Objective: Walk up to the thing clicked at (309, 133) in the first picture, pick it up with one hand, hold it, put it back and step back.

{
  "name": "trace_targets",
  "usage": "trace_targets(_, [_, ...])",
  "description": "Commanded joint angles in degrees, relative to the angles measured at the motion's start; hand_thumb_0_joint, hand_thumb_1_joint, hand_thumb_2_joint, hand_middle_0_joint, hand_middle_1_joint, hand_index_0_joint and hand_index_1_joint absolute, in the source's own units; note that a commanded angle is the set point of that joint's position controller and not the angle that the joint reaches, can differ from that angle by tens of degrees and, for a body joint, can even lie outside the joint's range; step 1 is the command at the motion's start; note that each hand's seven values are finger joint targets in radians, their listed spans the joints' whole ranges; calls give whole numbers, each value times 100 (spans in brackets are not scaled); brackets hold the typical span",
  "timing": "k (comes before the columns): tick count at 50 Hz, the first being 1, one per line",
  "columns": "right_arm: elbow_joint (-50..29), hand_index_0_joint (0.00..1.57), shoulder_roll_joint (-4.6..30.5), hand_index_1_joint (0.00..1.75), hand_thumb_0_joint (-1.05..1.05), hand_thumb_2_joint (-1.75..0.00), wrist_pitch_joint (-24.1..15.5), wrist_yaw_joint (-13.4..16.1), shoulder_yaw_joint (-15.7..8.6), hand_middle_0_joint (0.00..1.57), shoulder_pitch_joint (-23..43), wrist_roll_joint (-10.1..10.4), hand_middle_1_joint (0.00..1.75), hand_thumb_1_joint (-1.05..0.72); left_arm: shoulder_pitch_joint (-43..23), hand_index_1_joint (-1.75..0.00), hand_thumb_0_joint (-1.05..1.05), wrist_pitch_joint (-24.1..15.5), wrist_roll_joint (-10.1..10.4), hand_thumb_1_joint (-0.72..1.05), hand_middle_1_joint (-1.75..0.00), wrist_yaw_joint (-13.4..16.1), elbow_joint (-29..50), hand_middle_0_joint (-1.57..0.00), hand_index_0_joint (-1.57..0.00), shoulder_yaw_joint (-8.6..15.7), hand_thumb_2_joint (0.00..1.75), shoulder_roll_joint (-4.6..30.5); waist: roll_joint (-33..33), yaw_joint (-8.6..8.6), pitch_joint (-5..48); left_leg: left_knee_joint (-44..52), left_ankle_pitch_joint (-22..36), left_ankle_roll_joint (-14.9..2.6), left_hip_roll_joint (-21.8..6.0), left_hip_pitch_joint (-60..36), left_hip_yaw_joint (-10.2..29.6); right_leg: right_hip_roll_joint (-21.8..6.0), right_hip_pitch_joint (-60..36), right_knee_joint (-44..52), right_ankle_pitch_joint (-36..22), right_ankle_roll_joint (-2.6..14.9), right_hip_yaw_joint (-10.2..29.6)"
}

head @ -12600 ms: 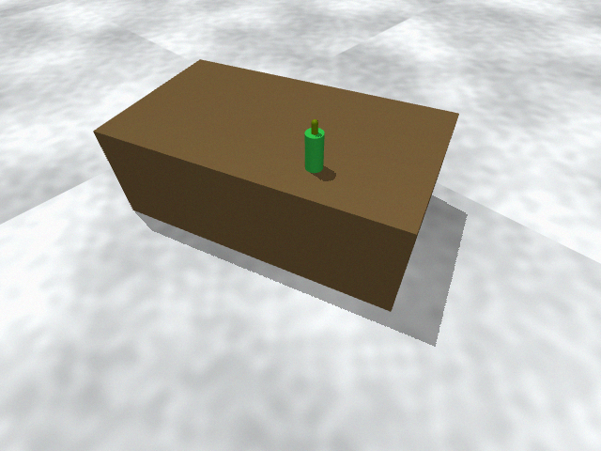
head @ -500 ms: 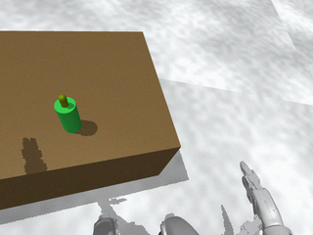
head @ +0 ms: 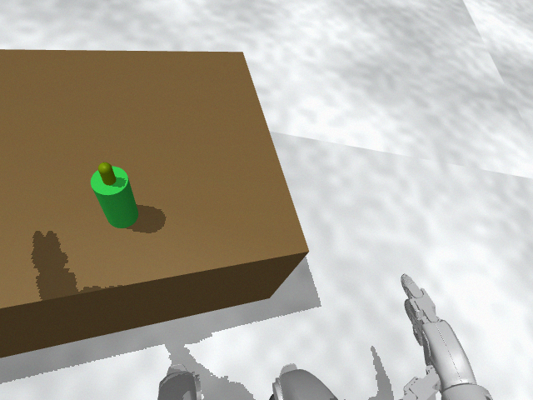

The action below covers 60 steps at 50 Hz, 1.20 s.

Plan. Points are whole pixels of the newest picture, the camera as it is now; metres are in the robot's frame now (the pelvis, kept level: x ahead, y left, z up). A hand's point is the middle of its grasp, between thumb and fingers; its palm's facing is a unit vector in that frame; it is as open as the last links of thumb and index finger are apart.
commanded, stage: go down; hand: left
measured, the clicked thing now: (114, 193) +0.53 +0.21 -0.14
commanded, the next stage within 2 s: none
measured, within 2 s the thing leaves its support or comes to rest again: neither
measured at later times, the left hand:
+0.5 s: hand out of the picture +0.44 +0.40 +0.10, palm faces +0.32 -0.95 -0.02, open 16.7 cm
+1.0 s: hand out of the picture +0.45 +0.40 +0.10, palm faces +0.31 -0.95 -0.02, open 16.6 cm
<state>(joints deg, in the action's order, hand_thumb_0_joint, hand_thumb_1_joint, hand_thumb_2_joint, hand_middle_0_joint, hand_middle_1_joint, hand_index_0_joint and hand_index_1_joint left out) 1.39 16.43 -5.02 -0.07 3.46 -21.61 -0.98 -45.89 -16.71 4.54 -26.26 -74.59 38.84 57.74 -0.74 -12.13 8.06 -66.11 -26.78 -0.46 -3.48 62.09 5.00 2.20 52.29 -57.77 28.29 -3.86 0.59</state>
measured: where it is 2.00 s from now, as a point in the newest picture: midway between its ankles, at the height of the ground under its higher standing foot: outside the picture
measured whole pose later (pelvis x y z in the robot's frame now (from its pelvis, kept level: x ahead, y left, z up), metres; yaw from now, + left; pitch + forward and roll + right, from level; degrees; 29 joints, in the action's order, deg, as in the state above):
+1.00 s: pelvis +0.00 +0.00 +0.00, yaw +0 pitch +22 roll -7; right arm 1.8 16.6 -4.1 -0.8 3.2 -22.0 -0.9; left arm -45.2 -15.9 4.7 -26.5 -73.1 39.2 56.6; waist -0.8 -11.6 8.0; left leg -64.8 -26.5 -0.3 -3.6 60.2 4.8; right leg 2.2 50.5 -56.5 28.0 -3.9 0.7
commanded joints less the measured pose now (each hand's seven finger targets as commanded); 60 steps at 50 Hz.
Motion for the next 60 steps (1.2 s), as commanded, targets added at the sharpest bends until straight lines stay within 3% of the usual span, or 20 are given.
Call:
trace_targets(1, [-1018,5,1312,5,0,-5,-295,118,-1034,5,-358,-2,5,56,-1932,-5,0,-436,224,-29,-5,14,1791,0,-1,423,14,2301,2064,115,3023,789,2791,168,-33,-3718,-19,134,3,430,-1674,512,-381])
trace_targets(4, [-875,5,1171,5,0,-5,-258,93,-912,5,-419,-17,5,56,-1788,-6,0,-360,193,-28,-6,58,1812,0,0,315,15,2029,2128,160,2925,824,3226,221,-47,-3880,-18,114,-1,455,-1811,505,-382])
trace_targets(7, [-684,5,1120,5,0,-5,-202,78,-874,5,-308,-24,5,55,-1995,-6,0,-288,64,-29,-5,139,1996,-1,-1,240,15,2143,2420,253,2863,870,3328,242,-34,-3997,-27,101,99,506,-1725,505,-369])
trace_targets(9, [-687,5,1020,5,0,-5,-188,57,-769,5,-166,-33,5,55,-1842,-6,0,-209,-10,-31,-5,159,1729,-2,-1,86,14,1927,2281,242,2618,921,3033,217,-10,-3757,-66,93,-35,578,-1691,508,-358])
trace_targets(12, [-429,5,974,5,0,-5,-153,57,-704,5,-55,-28,5,54,-1927,-6,0,-190,-29,-31,-6,173,1746,-1,-1,76,14,2041,2363,320,2378,1024,2764,199,-19,-3663,-46,98,59,611,-1453,535,-364])
trace_targets(17, [-544,5,991,5,0,-5,-169,70,-681,5,-9,18,5,57,-1573,-7,0,-223,97,-34,-7,69,1084,-1,-1,38,14,1840,1661,177,1968,1026,2065,61,30,-2992,-105,120,-156,675,-1404,501,-347])
trace_targets(20, [-947,5,1194,5,0,-5,-226,82,-870,5,49,41,5,56,-1608,-5,0,-296,148,-35,-6,26,981,-1,-2,111,11,1981,1309,57,2172,931,2039,1,28,-2876,-99,130,-250,632,-1518,469,-346])
trace_targets(23, [-887,5,1143,5,0,-5,-247,93,-838,5,-126,44,5,56,-1829,-6,0,-414,214,-36,-7,10,1109,-1,-2,171,13,1970,1453,26,2224,937,1670,17,55,-2852,-129,115,-130,578,-1289,478,-319])
trace_targets(27, [-1129,5,1229,5,0,-5,-270,124,-901,5,-272,9,5,57,-2150,-7,0,-474,133,-33,-7,72,1609,-1,-1,311,14,2324,1894,69,2910,893,1951,92,60,-3364,-113,100,-170,512,-1409,498,-315])
trace_targets(30, [-1053,5,1252,5,0,-5,-239,163,-953,5,-275,0,5,56,-2125,-7,0,-380,2,-32,-8,156,1692,-1,-1,182,15,2281,2054,118,2764,964,1864,124,95,-3421,-153,73,-216,579,-1369,499,-284])
trace_targets(34, [-865,5,1069,5,0,-5,-188,144,-742,5,-163,-3,5,55,-2192,-7,0,-289,-35,-30,-7,205,1759,-1,-1,56,15,2191,2286,217,2645,984,2095,156,73,-3487,-132,72,-89,586,-1371,515,-300])
trace_targets(36, [-837,5,1101,5,0,-5,-178,141,-777,5,-90,6,5,55,-1966,-7,0,-227,-97,-32,-7,216,1476,-1,-2,3,15,2160,2201,223,2306,1050,1997,181,45,-3336,-111,94,-19,601,-1285,526,-331])
trace_targets(38, [-725,5,985,5,0,-5,-154,105,-640,5,-132,15,5,55,-1864,-7,0,-203,-68,-31,-7,177,1317,-1,-1,-42,15,2053,2112,216,2193,1022,2252,167,28,-3303,-103,104,-38,615,-1392,532,-351])
trace_targets(43, [-804,5,1060,5,0,-5,-199,56,-740,5,-111,22,5,56,-1478,-7,0,-209,75,-34,-8,-18,1127,-1,-1,10,14,1859,1827,159,2302,928,2908,135,-52,-3434,-36,141,-110,581,-1705,512,-408])
trace_targets(47, [-927,5,1148,5,0,-5,-228,48,-802,5,-163,28,5,56,-1809,-7,0,-343,235,-33,-7,-38,1497,-1,-1,283,13,2134,1716,161,2571,897,2625,90,5,-3363,-66,126,-294,571,-1736,489,-356])
trace_targets(49, [-1039,5,1254,5,0,-5,-226,80,-958,5,-213,11,5,56,-1907,-7,0,-359,208,-34,-8,-40,1694,-1,-2,278,14,2146,1777,115,2879,898,2635,93,12,-3588,-104,110,-345,603,-1812,482,-327])
trace_targets(50, [-958,5,1173,5,0,-5,-219,73,-848,5,-293,-7,5,56,-1919,-7,0,-339,176,-35,-8,-11,1689,-1,-2,241,14,2089,1864,121,2834,924,2726,122,14,-3642,-97,100,-313,589,-1827,492,-327])
trace_targets(55, [-616,5,1115,5,0,-5,-162,65,-871,5,-340,-6,5,55,-1982,-7,0,-220,44,-34,-7,134,1683,-1,-2,22,14,1881,2156,154,2547,1029,2725,191,-10,-3777,-63,97,16,630,-1570,516,-349])
trace_targets(57, [-666,5,1127,5,0,-5,-159,80,-878,5,-136,11,5,55,-2127,-7,0,-191,-22,-34,-7,180,1799,-2,-2,-2,13,2000,2134,193,2412,1092,2408,162,11,-3628,-67,89,-41,690,-1425,522,-339])
trace_targets(60, [-754,5,986,5,0,-5,-155,77,-725,5,102,32,5,55,-1949,-7,0,-170,-44,-38,-8,195,1344,-2,-3,-130,12,1802,1798,164,2049,1128,1821,77,71,-3140,-166,74,-194,757,-1285,501,-301])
